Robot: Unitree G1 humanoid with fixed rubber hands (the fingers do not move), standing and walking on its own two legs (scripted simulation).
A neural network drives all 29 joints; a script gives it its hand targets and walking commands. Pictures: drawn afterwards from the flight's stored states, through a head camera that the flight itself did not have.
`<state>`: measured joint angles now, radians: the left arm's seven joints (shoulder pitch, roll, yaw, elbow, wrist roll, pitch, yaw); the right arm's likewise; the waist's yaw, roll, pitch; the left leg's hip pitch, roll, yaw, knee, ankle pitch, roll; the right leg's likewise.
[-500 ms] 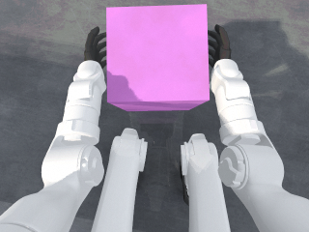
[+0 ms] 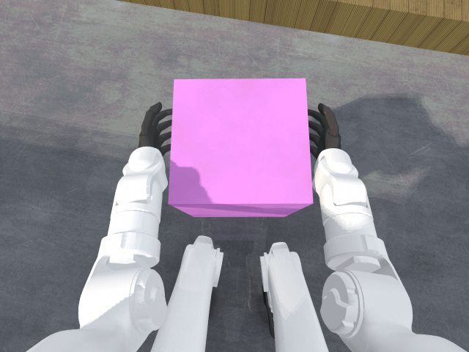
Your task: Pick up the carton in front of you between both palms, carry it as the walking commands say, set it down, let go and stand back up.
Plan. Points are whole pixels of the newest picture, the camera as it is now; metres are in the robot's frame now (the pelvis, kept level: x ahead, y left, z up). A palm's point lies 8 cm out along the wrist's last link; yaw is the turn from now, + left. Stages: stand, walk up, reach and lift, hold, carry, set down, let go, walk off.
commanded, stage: reach and lift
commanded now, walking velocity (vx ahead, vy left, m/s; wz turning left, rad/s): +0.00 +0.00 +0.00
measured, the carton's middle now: (239, 160) +0.44 +0.02 -0.12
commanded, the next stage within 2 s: hold in 1.92 s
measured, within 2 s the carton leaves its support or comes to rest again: neither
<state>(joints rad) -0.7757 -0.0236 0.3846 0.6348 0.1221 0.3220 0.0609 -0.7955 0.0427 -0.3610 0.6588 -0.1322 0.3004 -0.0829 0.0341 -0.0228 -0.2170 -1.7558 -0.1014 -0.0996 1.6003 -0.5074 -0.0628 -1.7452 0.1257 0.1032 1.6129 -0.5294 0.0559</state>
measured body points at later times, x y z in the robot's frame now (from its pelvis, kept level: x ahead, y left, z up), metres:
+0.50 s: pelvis +0.06 +0.00 +0.15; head +0.15 +0.00 +0.59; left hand +0.41 +0.16 +0.10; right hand +0.42 -0.14 +0.10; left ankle +0.09 +0.13 -0.51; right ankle +0.09 -0.13 -0.51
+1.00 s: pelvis +0.08 +0.00 +0.23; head +0.05 +0.00 +0.67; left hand +0.38 +0.16 +0.24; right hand +0.38 -0.15 +0.24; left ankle +0.09 +0.13 -0.51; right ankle +0.09 -0.13 -0.51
